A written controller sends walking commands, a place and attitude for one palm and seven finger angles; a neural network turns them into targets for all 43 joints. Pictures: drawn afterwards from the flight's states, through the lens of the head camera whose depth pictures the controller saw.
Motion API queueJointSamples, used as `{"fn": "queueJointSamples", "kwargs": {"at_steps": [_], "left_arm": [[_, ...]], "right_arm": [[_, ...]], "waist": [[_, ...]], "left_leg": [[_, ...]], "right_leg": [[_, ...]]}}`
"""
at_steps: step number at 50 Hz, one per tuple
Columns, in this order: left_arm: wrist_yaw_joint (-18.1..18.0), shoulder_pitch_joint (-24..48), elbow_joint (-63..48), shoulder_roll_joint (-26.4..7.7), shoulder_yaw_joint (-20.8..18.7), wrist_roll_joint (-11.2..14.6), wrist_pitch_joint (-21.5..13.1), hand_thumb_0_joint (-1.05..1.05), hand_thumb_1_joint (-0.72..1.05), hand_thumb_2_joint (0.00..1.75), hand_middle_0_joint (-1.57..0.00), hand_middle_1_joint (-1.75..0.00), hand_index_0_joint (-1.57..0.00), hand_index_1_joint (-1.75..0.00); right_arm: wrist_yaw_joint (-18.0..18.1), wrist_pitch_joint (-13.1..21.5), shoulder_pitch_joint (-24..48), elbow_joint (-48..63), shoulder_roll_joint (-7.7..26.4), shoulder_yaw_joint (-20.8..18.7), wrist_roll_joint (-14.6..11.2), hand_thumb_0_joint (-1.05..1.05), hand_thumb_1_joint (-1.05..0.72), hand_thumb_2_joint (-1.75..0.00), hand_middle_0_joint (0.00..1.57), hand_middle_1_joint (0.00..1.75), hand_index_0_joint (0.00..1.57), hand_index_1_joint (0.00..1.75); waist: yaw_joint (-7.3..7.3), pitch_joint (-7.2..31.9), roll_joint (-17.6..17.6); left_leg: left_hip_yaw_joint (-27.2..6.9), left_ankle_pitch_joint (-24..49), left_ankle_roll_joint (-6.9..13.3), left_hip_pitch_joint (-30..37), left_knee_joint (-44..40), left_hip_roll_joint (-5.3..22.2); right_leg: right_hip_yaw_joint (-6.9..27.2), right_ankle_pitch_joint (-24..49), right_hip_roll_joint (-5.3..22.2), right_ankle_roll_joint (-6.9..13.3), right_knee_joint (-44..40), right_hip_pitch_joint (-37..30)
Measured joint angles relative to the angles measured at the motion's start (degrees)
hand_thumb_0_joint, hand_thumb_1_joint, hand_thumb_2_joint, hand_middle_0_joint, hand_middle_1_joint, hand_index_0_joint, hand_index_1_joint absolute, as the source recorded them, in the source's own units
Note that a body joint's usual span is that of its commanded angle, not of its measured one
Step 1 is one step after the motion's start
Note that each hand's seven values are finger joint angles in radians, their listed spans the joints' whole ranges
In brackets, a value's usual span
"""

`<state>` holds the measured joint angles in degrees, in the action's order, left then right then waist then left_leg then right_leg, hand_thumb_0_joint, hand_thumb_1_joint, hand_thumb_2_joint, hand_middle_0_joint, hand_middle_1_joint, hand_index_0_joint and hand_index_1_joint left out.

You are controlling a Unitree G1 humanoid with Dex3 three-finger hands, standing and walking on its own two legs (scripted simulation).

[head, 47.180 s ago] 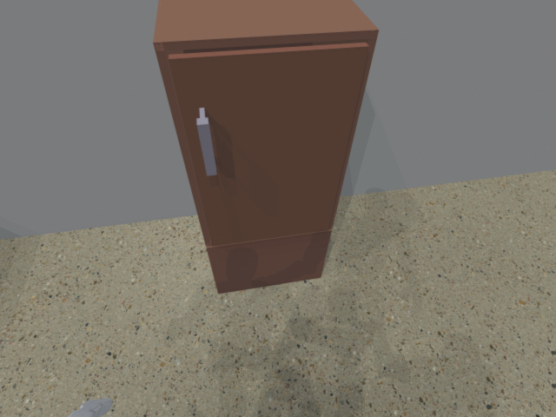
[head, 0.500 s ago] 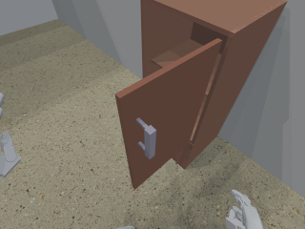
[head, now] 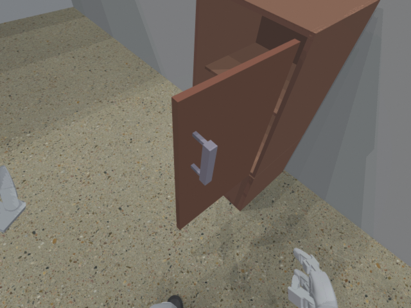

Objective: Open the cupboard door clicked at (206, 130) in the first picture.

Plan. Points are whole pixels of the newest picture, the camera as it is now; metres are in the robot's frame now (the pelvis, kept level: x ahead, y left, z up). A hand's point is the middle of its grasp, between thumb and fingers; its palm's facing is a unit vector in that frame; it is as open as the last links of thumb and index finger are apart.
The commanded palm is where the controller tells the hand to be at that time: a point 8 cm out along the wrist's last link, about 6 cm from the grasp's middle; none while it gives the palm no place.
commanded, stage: step back with the hand held close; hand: left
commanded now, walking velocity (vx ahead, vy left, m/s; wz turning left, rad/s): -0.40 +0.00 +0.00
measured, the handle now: (201, 158) +0.42 +0.05 +0.02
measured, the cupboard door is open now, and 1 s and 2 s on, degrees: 88 88 88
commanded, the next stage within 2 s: stop stepping back and stand still in 0.02 s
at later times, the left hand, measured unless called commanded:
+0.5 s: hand (10, 297) +0.11 +0.23 +0.16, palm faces +0.37 -0.81 -0.47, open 7.4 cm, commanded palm +0.04 +0.27 +0.18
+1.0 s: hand out of the picture +0.09 +0.22 +0.08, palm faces +0.28 -0.82 -0.49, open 7.4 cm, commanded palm none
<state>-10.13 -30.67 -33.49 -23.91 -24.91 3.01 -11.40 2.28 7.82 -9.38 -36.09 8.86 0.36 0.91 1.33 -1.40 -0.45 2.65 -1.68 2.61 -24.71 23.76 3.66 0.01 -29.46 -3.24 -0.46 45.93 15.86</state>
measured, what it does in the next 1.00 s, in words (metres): walks backwards: right foot, then left foot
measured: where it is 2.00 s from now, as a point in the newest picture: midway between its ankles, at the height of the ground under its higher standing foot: outside the picture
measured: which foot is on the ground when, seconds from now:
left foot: down 0.00-0.10, up 0.12-0.26, down 0.28-0.92, up 0.94-1.00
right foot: up 0.00-0.10, down 0.12-1.00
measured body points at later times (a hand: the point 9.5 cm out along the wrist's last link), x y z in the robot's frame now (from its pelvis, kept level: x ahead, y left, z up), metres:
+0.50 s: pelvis -0.10 -0.02 +0.00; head -0.11 -0.01 +0.45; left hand +0.08 +0.27 +0.19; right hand +0.03 -0.28 -0.08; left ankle -0.01 +0.07 -0.74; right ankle -0.14 -0.13 -0.74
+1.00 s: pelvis -0.13 -0.03 -0.01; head -0.13 -0.05 +0.44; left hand +0.07 +0.26 +0.11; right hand +0.02 -0.26 -0.13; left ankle -0.09 +0.09 -0.72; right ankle -0.13 -0.11 -0.74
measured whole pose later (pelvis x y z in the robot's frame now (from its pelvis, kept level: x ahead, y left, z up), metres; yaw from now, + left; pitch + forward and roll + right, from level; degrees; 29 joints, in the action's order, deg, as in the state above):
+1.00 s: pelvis -0.13 -0.03 -0.01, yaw +1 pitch +0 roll +0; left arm -3.9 -21.3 -6.9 -21.7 -13.7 -1.4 -7.5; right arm -0.2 5.6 -12.5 -43.5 11.9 -0.2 0.5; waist 0.1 1.5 -2.6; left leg 1.7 -19.9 0.1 -23.0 41.9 1.1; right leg -4.8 -18.6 -1.0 3.6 33.5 14.8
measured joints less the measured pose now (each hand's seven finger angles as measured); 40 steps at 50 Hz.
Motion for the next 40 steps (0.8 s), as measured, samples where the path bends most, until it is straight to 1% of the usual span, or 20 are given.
{"fn": "queueJointSamples", "kwargs": {"at_steps": [2,4,6,7,9,11,13,14,15,17,21,25,27,30,32,34,35,36,38,40], "left_arm": [[0.5,0.5,0.2,-0.3,0.7,0.3,0.5,0.01,0.89,0.90,-0.21,-0.30,-0.21,-0.30],[1.1,0.5,0.1,-1.5,0.6,0.9,0.7,0.01,0.89,0.90,-0.21,-0.30,-0.21,-0.30],[1.8,0.1,-0.5,-3.0,-0.5,1.4,0.1,0.01,0.89,0.90,-0.21,-0.30,-0.21,-0.30],[2.1,0.1,-0.2,-2.6,0.0,1.4,-0.4,0.01,0.89,0.90,-0.21,-0.30,-0.21,-0.30],[2.6,-1.1,-0.1,-2.7,0.9,1.1,-0.6,0.01,0.89,0.90,-0.21,-0.30,-0.21,-0.30],[2.6,-3.4,-0.4,-3.0,0.7,0.4,-0.1,0.01,0.88,0.90,-0.22,-0.30,-0.21,-0.30],[2.3,-5.0,0.0,-2.8,0.3,0.2,0.7,0.01,0.88,0.90,-0.22,-0.30,-0.21,-0.30],[2.0,-5.3,0.3,-2.6,0.2,0.2,1.1,0.01,0.88,0.90,-0.22,-0.30,-0.21,-0.30],[1.7,-5.0,0.8,-2.5,0.3,0.2,1.4,0.01,0.88,0.90,-0.22,-0.30,-0.21,-0.30],[1.2,-2.5,3.1,-2.3,0.4,0.2,1.5,0.01,0.88,0.90,-0.22,-0.30,-0.21,-0.30],[0.8,-0.9,5.2,-1.4,0.3,0.0,1.8,0.01,0.88,0.90,-0.22,-0.30,-0.21,-0.30],[1.1,-2.2,4.7,-0.8,0.7,-0.6,1.2,0.01,0.89,0.90,-0.21,-0.30,-0.21,-0.30],[1.2,-3.5,4.1,-0.5,0.9,-0.7,0.9,0.01,0.89,0.90,-0.21,-0.30,-0.21,-0.30],[1.0,-4.5,3.2,-0.1,1.1,-0.9,0.3,0.01,0.89,0.90,-0.21,-0.30,-0.21,-0.30],[0.7,-2.8,4.3,0.8,1.8,-1.3,-0.1,0.01,0.88,0.90,-0.22,-0.30,-0.21,-0.30],[0.4,-0.1,6.0,1.8,2.4,-1.6,-0.1,0.01,0.88,0.90,-0.22,-0.30,-0.21,-0.30],[0.2,1.5,6.9,2.3,2.5,-1.7,0.0,0.01,0.88,0.90,-0.21,-0.30,-0.21,-0.30],[0.1,2.9,7.7,2.6,2.4,-1.7,0.2,0.01,0.88,0.90,-0.21,-0.30,-0.21,-0.30],[0.0,4.2,9.2,2.6,1.5,-1.8,0.6,0.01,0.89,0.90,-0.21,-0.30,-0.21,-0.30],[0.0,4.2,9.9,2.3,0.9,-2.1,1.1,0.01,0.89,0.90,-0.21,-0.30,-0.21,-0.30]], "right_arm": [[-0.2,-0.1,0.7,0.3,-0.2,0.4,0.2,0.01,-0.90,-0.90,0.21,0.30,0.20,0.30],[-0.4,-0.6,1.6,1.0,-0.4,0.7,0.3,0.01,-0.90,-0.90,0.21,0.30,0.20,0.30],[-0.5,-1.6,2.9,1.8,-0.3,1.1,0.2,0.01,-0.90,-0.90,0.21,0.30,0.20,0.30],[-0.4,-2.2,3.6,1.3,0.3,1.0,0.3,0.01,-0.90,-0.90,0.21,0.30,0.20,0.30],[-0.1,-3.3,2.8,0.4,0.8,0.7,-0.5,0.01,-0.90,-0.90,0.21,0.30,0.20,0.30],[0.4,-4.3,0.8,0.3,1.3,0.7,-1.1,0.01,-0.90,-0.90,0.21,0.30,0.20,0.30],[1.1,-4.5,-1.4,0.5,2.3,0.8,-1.4,0.01,-0.90,-0.90,0.21,0.30,0.20,0.30],[1.5,-4.3,-2.5,0.7,3.2,0.7,-1.5,0.01,-0.90,-0.90,0.21,0.30,0.20,0.30],[1.9,-3.9,-3.4,0.8,4.0,0.2,-1.6,0.01,-0.90,-0.90,0.21,0.30,0.20,0.30],[2.4,-3.4,-3.8,-0.2,4.4,-0.6,-2.0,0.01,-0.90,-0.90,0.21,0.30,0.20,0.30],[2.4,-1.8,-4.2,0.0,4.8,-0.7,-1.6,0.01,-0.90,-0.90,0.21,0.29,0.20,0.30],[2.2,-1.1,-5.0,0.5,3.9,-0.7,-1.1,0.01,-0.90,-0.90,0.20,0.29,0.20,0.30],[2.0,-1.3,-5.3,0.5,3.4,-0.6,-0.8,0.01,-0.90,-0.90,0.20,0.29,0.20,0.30],[1.8,-1.8,-5.6,-0.5,3.1,-0.6,-0.6,0.01,-0.90,-0.90,0.21,0.29,0.20,0.30],[1.9,-1.9,-6.3,-1.7,3.3,-0.5,-0.6,0.01,-0.90,-0.90,0.21,0.29,0.20,0.30],[2.3,-1.6,-7.1,-2.0,3.9,-0.4,-0.6,0.01,-0.90,-0.90,0.21,0.30,0.20,0.30],[2.5,-1.5,-7.0,-2.2,4.1,-0.4,-0.6,0.01,-0.90,-0.90,0.21,0.30,0.20,0.30],[2.7,-1.4,-6.5,-2.3,4.0,-0.4,-0.7,0.01,-0.90,-0.90,0.21,0.30,0.20,0.30],[2.7,-1.2,-5.4,-2.7,3.0,-0.1,-0.7,0.01,-0.90,-0.90,0.21,0.30,0.20,0.30],[2.4,-0.4,-4.9,-2.4,1.6,0.3,-0.5,0.01,-0.90,-0.90,0.21,0.29,0.20,0.30]], "waist": [[-0.13,0.3,0.1],[-0.33,0.2,0.7],[0.05,-0.4,1.8],[-0.06,-1.1,0.7],[-0.27,-0.9,0.8],[-0.54,0.3,2.2],[-1.22,1.4,2.6],[-1.56,1.8,2.1],[-2.03,2.2,1.4],[-2.32,1.4,2.4],[-3.14,0.9,2.6],[-4.12,1.2,1.4],[-3.80,1.6,0.7],[-1.46,2.1,1.1],[-0.53,2.7,1.2],[-0.55,3.3,0.5],[-0.88,3.1,0.3],[-0.96,2.4,0.4],[-1.13,1.5,1.4],[-1.87,1.2,1.8]], "left_leg": [[0.3,2.4,-0.4,-0.5,-2.5,0.3],[0.9,4.4,-1.0,-1.7,-3.7,0.2],[2.3,3.9,-1.8,-4.2,-1.5,0.3],[1.3,-0.7,-2.6,-5.4,1.5,0.9],[-0.8,-10.7,-3.4,-7.3,11.6,-0.6],[-0.8,-14.3,-3.3,-6.3,17.7,-2.3],[0.0,-12.2,-2.9,-1.7,14.8,-3.2],[0.0,-8.1,-2.4,1.3,11.3,-3.1],[-0.3,-9.0,-1.1,3.6,8.2,-3.1],[-0.2,-10.2,-0.1,4.7,6.8,-4.1],[-0.1,-6.6,-0.4,5.2,4.8,-4.4],[-1.7,-6.3,-1.1,4.6,3.2,-4.1],[-2.4,-10.4,-1.7,3.2,4.8,-3.8],[-1.9,-15.1,-2.4,0.4,16.3,-3.8],[-1.2,-17.0,-2.1,1.7,18.0,-3.2],[-1.1,-18.7,-1.3,5.5,12.6,-2.3],[-1.4,-15.5,-1.1,6.0,10.9,-2.4],[-1.3,-12.4,-0.9,5.9,11.2,-2.7],[-0.4,-11.7,-0.9,6.0,11.7,-3.4],[-0.3,-11.4,-1.0,6.6,10.0,-3.7]], "right_leg": [[-0.6,1.3,0.1,0.5,-7.1,-3.5],[-1.4,5.0,0.5,1.2,-15.8,-7.1],[-0.9,9.4,1.2,2.4,-21.8,-8.5],[-0.9,9.8,0.4,2.4,-21.1,-8.0],[-0.5,9.3,0.5,1.9,-19.6,-7.3],[0.4,8.9,1.4,1.6,-18.7,-6.9],[0.8,8.6,1.8,1.4,-18.1,-7.0],[0.6,8.3,1.5,1.2,-17.4,-7.0],[0.2,7.8,1.2,1.1,-16.4,-6.7],[0.1,7.6,2.2,0.9,-15.3,-6.9],[0.0,9.2,2.5,0.7,-15.5,-6.5],[-1.6,10.1,1.9,1.5,-17.5,-6.5],[-2.1,9.7,1.4,2.4,-18.2,-6.2],[-1.2,13.1,1.6,3.4,-17.7,-5.1],[-1.2,12.7,2.0,2.6,-16.3,-4.8],[-2.1,10.8,2.2,1.9,-13.9,-4.0],[-2.6,9.8,2.5,1.6,-12.2,-3.4],[-2.5,9.0,2.8,1.3,-10.5,-3.1],[-1.1,5.3,2.9,1.1,-6.1,-1.5],[-1.1,3.6,2.6,1.2,-2.5,-0.1]]}}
